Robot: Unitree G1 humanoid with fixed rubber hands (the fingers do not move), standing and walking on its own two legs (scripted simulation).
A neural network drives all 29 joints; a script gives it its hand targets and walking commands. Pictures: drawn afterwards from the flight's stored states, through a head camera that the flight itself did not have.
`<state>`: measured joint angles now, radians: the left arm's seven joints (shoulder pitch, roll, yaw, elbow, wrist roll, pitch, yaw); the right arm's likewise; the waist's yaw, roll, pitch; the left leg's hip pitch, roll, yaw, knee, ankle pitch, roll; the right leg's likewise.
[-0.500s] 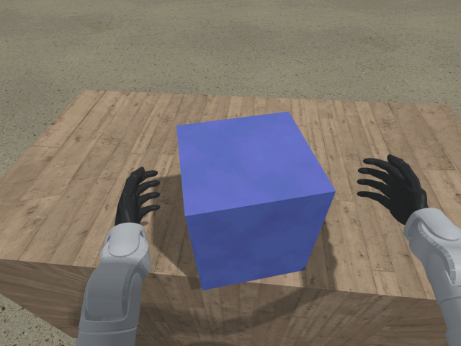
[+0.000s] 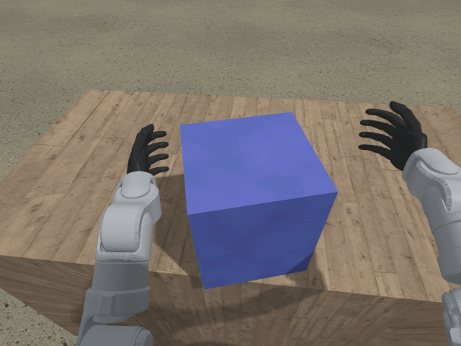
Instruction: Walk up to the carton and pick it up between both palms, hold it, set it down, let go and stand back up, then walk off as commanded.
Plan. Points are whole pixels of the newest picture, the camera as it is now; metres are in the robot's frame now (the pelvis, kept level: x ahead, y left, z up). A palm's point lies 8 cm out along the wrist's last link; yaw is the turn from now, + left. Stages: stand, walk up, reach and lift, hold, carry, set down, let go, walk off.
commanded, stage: reach and lift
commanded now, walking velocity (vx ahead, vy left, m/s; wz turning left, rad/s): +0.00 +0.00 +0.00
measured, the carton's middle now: (246, 202) +0.37 +0.01 +0.05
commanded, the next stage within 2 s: none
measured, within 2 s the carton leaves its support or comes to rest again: neither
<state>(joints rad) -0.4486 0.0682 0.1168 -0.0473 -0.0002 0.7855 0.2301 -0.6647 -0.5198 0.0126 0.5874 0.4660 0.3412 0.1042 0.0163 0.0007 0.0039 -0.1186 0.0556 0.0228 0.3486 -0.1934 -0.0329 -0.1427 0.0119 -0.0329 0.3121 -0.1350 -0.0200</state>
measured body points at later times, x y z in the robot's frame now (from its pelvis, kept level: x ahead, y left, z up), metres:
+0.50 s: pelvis +0.00 +0.00 +0.00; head +0.00 +0.01 +0.45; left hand +0.40 +0.21 +0.19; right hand +0.46 -0.20 +0.22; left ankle +0.00 +0.14 -0.75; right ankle +0.02 -0.11 -0.75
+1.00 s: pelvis +0.02 +0.01 +0.00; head +0.03 +0.01 +0.45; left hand +0.43 +0.21 +0.17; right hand +0.49 -0.20 +0.20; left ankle +0.00 +0.14 -0.75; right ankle +0.02 -0.11 -0.75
